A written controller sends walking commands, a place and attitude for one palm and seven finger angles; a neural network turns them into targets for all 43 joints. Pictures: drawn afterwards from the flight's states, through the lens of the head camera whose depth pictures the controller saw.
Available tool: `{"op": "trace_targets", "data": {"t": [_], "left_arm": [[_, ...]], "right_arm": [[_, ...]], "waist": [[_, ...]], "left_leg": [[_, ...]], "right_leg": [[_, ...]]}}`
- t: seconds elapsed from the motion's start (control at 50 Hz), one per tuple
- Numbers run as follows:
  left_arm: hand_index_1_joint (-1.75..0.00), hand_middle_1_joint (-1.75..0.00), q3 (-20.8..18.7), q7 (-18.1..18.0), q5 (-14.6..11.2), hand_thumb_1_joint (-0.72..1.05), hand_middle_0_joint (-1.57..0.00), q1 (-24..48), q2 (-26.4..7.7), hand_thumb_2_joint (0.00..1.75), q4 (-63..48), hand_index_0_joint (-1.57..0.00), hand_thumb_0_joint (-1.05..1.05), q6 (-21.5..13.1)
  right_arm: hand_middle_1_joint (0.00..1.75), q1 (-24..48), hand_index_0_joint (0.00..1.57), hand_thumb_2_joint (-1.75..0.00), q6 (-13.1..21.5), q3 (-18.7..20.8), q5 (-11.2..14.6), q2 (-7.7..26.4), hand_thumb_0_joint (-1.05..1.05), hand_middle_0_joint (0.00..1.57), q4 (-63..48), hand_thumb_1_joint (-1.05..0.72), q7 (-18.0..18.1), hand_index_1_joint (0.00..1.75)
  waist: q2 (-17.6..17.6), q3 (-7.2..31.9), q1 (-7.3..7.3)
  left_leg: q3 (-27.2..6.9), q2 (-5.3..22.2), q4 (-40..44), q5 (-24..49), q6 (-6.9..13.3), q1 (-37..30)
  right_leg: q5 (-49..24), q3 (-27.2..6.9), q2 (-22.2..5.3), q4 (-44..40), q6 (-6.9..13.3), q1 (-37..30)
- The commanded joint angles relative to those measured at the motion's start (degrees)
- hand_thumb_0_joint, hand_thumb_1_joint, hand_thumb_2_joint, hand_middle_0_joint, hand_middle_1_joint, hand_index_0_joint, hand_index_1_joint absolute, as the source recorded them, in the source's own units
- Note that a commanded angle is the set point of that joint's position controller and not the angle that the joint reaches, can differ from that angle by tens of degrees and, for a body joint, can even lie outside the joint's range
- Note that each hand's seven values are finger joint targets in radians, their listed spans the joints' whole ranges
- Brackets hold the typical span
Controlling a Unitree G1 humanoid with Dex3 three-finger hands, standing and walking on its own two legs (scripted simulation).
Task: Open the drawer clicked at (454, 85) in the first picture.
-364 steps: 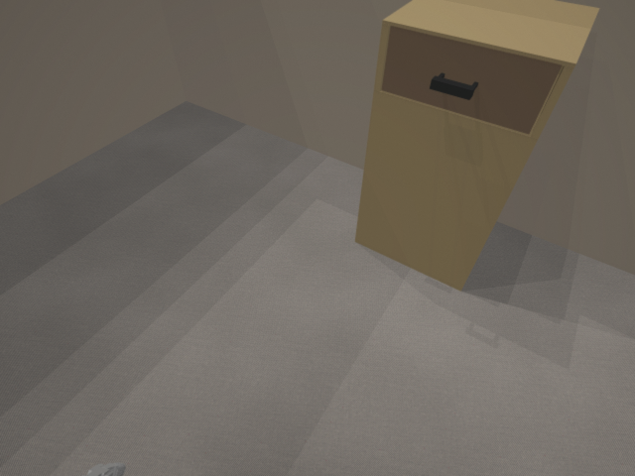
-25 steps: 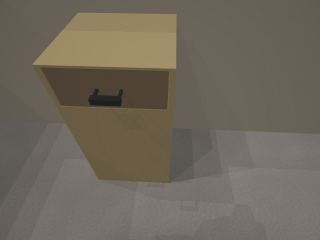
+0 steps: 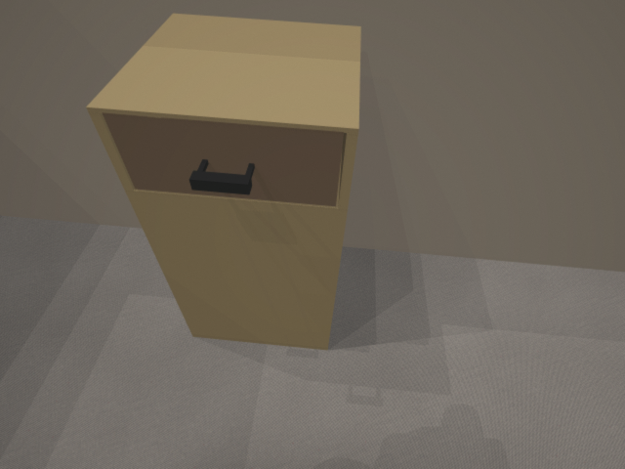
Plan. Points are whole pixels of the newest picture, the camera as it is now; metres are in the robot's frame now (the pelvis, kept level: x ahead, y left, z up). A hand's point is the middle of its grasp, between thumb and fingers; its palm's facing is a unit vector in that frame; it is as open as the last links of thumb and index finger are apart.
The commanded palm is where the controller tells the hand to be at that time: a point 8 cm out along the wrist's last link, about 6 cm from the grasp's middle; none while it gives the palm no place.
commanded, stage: come to a stop and stand still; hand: left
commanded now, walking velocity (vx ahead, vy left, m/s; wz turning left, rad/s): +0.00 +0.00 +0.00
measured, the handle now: (224, 174) +0.59 +0.21 +0.01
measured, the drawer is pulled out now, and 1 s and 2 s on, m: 0.00 0.00 0.00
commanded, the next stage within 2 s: look again from close up in 0.20 s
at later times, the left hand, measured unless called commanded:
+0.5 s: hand out of the picture +0.00 +0.19 -0.19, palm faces +0.03 -0.98 -0.17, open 7.3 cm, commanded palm none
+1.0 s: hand out of the picture -0.04 +0.19 -0.18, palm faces +0.05 -0.99 -0.17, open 7.3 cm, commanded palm none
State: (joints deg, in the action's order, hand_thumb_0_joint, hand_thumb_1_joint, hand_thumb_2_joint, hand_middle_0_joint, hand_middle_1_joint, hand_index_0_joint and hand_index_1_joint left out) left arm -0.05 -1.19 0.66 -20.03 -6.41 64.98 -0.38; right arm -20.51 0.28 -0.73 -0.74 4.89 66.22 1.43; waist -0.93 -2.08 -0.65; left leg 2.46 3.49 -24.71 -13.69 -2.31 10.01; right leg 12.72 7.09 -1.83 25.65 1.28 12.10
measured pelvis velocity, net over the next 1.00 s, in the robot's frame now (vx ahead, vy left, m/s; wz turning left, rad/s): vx -0.01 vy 0.03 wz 0.01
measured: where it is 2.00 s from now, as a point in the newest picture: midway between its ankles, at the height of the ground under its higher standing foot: outside the picture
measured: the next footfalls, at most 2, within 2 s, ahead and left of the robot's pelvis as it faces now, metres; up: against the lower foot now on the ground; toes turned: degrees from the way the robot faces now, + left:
none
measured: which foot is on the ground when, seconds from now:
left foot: down 0.00-1.00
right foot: down 0.00-1.00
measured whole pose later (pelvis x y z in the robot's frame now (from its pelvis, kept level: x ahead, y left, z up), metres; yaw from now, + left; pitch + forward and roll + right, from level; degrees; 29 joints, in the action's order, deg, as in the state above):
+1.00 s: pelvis -0.01 +0.03 +0.00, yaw +0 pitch -2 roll +0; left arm -0.5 -0.9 1.6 -21.0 -8.0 62.4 0.0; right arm -19.8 0.1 -0.3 -1.2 7.9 62.1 0.6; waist -0.4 0.4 -0.1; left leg 3.1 0.7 -28.7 -15.3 0.7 11.7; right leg 14.7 5.9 -4.7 29.8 -0.6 13.7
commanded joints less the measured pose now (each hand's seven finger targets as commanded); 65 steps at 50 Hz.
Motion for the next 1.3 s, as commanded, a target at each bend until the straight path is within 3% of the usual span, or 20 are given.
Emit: {"op": "trace_targets", "data": {"t": [0.0,0.26,0.28,0.3,0.32,0.34,0.4,0.42,0.48,0.52,0.84,0.96,1.04,1.12,1.16,1.18,1.2,1.24,1.26,1.28], "left_arm": [[-0.3,-0.3,-1.0,-0.6,0.0,0.9,-0.2,-3.3,-4.5,0.9,-1.3,-0.2,0.0,-0.8],[-0.3,-0.3,-1.1,-0.7,0.2,0.9,-0.2,-3.8,-3.2,0.9,-1.1,-0.2,0.0,-0.9],[-0.3,-0.3,-0.8,-2.9,0.4,0.9,-0.2,-6.8,-7.3,0.9,0.8,-0.2,0.0,-1.8],[-0.3,-0.3,-1.0,-2.3,0.5,0.9,-0.2,-4.2,-9.6,0.9,-0.3,-0.2,0.0,-2.7],[-0.3,-0.3,-1.1,-2.2,0.5,0.9,-0.2,-3.6,-8.2,0.9,-1.7,-0.2,0.0,-2.8],[-0.3,-0.3,-1.0,-1.9,0.4,0.9,-0.2,-1.8,-7.6,0.9,-2.3,-0.2,0.0,-2.6],[-0.3,-0.3,-1.0,-1.5,0.4,0.9,-0.2,-0.3,-6.4,0.9,-3.2,-0.2,0.0,-1.2],[-0.3,-0.3,-1.0,-1.4,0.4,0.9,-0.2,-0.8,-6.3,0.9,-3.3,-0.2,0.0,-1.0],[-0.3,-0.3,-0.9,-1.1,0.2,0.9,-0.2,-0.9,-6.2,0.9,-3.6,-0.2,0.0,-0.6],[-0.3,-0.3,-0.9,-1.0,0.2,0.9,-0.2,-0.9,-6.4,0.9,-4.1,-0.2,0.0,-0.4],[-0.3,-0.3,-1.1,-0.6,0.3,0.9,-0.2,-1.9,-6.7,0.9,-4.9,-0.2,0.0,-0.4],[-0.3,-0.3,-1.6,0.2,1.1,0.9,-0.2,-4.4,-5.8,0.9,-4.7,-0.2,0.0,-0.4],[-0.3,-0.3,-2.2,0.4,1.0,0.9,-0.2,-6.9,-5.9,0.9,-4.2,-0.2,0.0,-1.1],[-0.3,-0.3,-3.3,-0.1,0.6,0.9,-0.2,-9.4,-8.0,0.9,-3.3,-0.2,0.0,-1.6],[-0.3,-0.3,-3.6,-0.2,0.6,0.9,-0.2,-9.0,-8.0,0.9,-3.3,-0.2,0.0,-1.9],[-0.3,-0.3,-3.5,-0.2,0.7,0.9,-0.2,-7.6,-7.6,0.9,-3.7,-0.2,0.0,-1.9],[-0.3,-0.3,-3.2,0.1,0.7,0.9,-0.2,-6.6,-6.3,0.9,-3.8,-0.2,0.0,-1.8],[-0.3,-0.3,-2.6,0.6,1.0,0.9,-0.2,-4.5,-3.0,0.9,-4.7,-0.2,0.0,-2.2],[-0.3,-0.3,-2.2,0.7,1.2,0.9,-0.2,-2.2,-2.3,0.9,-5.5,-0.2,0.0,-2.5],[-0.3,-0.3,-2.2,0.8,0.9,0.9,-0.2,-0.5,-1.9,0.9,-6.1,-0.2,0.0,-2.7]], "right_arm": [[0.3,-4.6,0.2,-0.9,0.8,0.6,0.0,4.3,0.0,0.2,-1.4,-0.9,0.6,0.3],[0.3,-4.5,0.2,-0.9,1.4,0.8,-0.1,3.9,0.0,0.2,-1.8,-0.9,0.9,0.3],[0.3,5.4,0.2,-0.9,1.6,1.8,0.7,8.1,0.0,0.2,-6.3,-0.9,0.0,0.3],[0.3,3.5,0.2,-0.9,1.0,1.3,0.7,6.4,0.0,0.2,-8.5,-0.9,-0.4,0.3],[0.3,-1.9,0.2,-0.9,1.0,1.3,0.2,4.5,0.0,0.2,-7.7,-0.9,-0.2,0.3],[0.3,-3.0,0.2,-0.9,1.2,1.4,0.1,5.1,0.0,0.2,-6.7,-0.9,-0.2,0.3],[0.3,-2.1,0.2,-0.9,1.3,1.3,-0.1,6.4,0.0,0.2,-6.6,-0.9,-0.1,0.3],[0.3,-1.6,0.2,-0.9,1.3,1.1,-0.1,6.8,0.0,0.2,-6.9,-0.9,0.0,0.3],[0.3,-0.9,0.2,-0.9,1.2,1.2,-0.2,7.9,0.0,0.2,-7.9,-0.9,0.2,0.3],[0.3,-0.8,0.2,-0.9,1.3,1.2,-0.3,8.6,0.0,0.2,-8.0,-0.9,0.2,0.3],[0.3,-0.5,0.2,-0.9,1.0,1.1,-0.2,9.5,0.0,0.2,-7.2,-0.9,-0.1,0.3],[0.3,-1.5,0.2,-0.9,0.5,2.0,-0.8,10.4,0.0,0.2,-6.6,-0.9,-0.3,0.3],[0.3,-1.8,0.2,-0.9,0.9,2.1,-0.7,8.5,0.0,0.2,-7.0,-0.9,-0.5,0.3],[0.3,-2.4,0.2,-0.9,1.3,1.7,-0.7,5.6,0.0,0.2,-7.5,-0.9,-0.8,0.3],[0.3,-3.2,0.2,-0.9,1.8,1.5,-0.7,4.7,0.0,0.2,-7.3,-0.9,-1.1,0.3],[0.3,-4.8,0.2,-0.9,2.1,1.4,-0.6,4.6,0.0,0.2,-6.5,-0.9,-1.1,0.3],[0.3,-7.0,0.2,-0.9,2.5,1.5,-0.5,5.2,0.0,0.2,-5.3,-0.9,-1.0,0.3],[0.3,-12.8,0.2,-0.9,3.3,2.5,-0.5,9.5,0.0,0.2,-2.2,-0.9,0.0,0.3],[0.3,-13.8,0.2,-0.9,3.3,2.7,-0.7,10.1,0.0,0.2,-1.6,-0.9,0.6,0.3],[0.3,-13.2,0.2,-0.9,3.3,2.6,-0.9,9.7,0.0,0.2,-1.8,-0.9,0.8,0.3]], "waist": [[1.8,-4.8,-0.08],[1.5,-3.7,-0.36],[1.2,-5.5,-2.92],[-1.8,-3.2,1.22],[-4.4,6.0,2.16],[-4.7,7.6,2.31],[4.6,-0.3,1.33],[5.7,-2.1,0.82],[2.0,-3.6,0.55],[3.5,-3.8,0.34],[1.7,-3.1,0.29],[4.2,-6.2,-0.01],[0.3,-7.7,-0.51],[-8.1,-7.0,-0.53],[-7.1,-5.6,0.59],[-4.6,-5.2,1.64],[2.6,-5.2,2.38],[15.6,-4.2,3.55],[15.8,-5.7,4.05],[12.1,-6.6,3.84]], "left_leg": [[-2.1,1.9,5.2,-0.6,2.8,5.6],[-2.8,2.3,4.9,4.1,3.3,5.3],[-0.2,2.0,-7.4,1.0,1.0,9.0],[-0.3,1.4,-6.3,-0.4,1.2,6.4],[-0.5,0.3,-6.2,-4.2,2.3,3.4],[-1.1,0.3,-5.2,0.3,2.7,2.9],[-3.0,2.5,-1.7,8.1,3.4,5.8],[-3.7,2.9,-0.8,8.5,3.6,7.7],[-4.6,2.6,1.6,4.2,3.9,9.6],[-5.3,2.9,3.0,2.7,4.1,10.1],[-5.2,2.1,6.2,-3.8,4.1,9.3],[-7.2,3.2,8.6,-22.8,6.0,13.3],[-5.0,0.9,3.0,-19.1,6.1,14.7],[2.0,-3.0,-10.0,-11.0,5.2,15.8],[2.8,-2.6,-9.4,-8.5,5.4,11.2],[2.3,-2.2,-5.4,-7.3,5.4,7.2],[-0.2,-1.3,-1.6,-4.5,5.6,3.0],[-13.8,9.7,5.5,5.9,10.2,-3.2],[-17.8,12.6,5.9,14.9,13.5,-6.0],[-18.2,13.9,5.2,20.2,15.5,-6.3]], "right_leg": [[4.0,-6.2,-4.1,-6.5,0.8,1.0],[-2.0,-5.0,-4.3,-4.2,0.6,-0.8],[-20.3,-10.0,-8.0,-4.7,0.1,1.3],[-27.7,-9.4,-11.1,-4.2,1.3,0.7],[-21.8,-9.1,-10.9,-2.0,1.8,-3.4],[-19.6,-7.2,-9.3,-0.5,1.8,-4.4],[-6.1,-4.6,-5.6,0.7,0.9,0.0],[-4.5,-4.5,-5.1,0.7,0.8,-0.1],[-1.8,-4.6,-4.7,-0.2,0.4,-0.6],[-1.1,-4.4,-4.5,0.0,0.2,-1.0],[0.2,-5.1,-5.0,-2.8,-0.2,-1.4],[14.5,-3.7,-2.9,0.3,0.7,2.1],[17.6,-8.0,-4.5,-2.3,2.2,2.6],[24.7,-16.1,-10.6,-9.4,5.6,1.9],[21.8,-15.7,-11.8,-9.4,6.5,4.4],[18.8,-12.3,-10.0,-6.4,5.9,6.4],[14.9,-7.9,-6.4,-0.8,4.4,8.9],[9.0,1.6,0.4,15.9,1.3,15.0],[14.7,1.2,1.1,19.9,1.3,20.0],[18.2,0.1,0.2,20.8,1.7,21.4]]}}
